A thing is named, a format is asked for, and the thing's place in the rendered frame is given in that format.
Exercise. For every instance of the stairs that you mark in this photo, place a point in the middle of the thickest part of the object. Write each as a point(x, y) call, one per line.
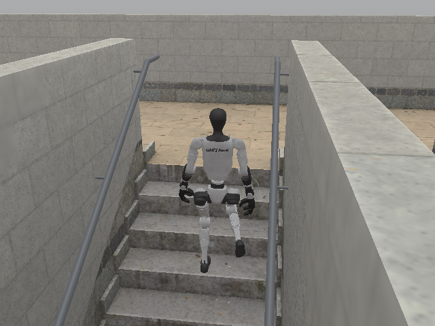
point(161, 283)

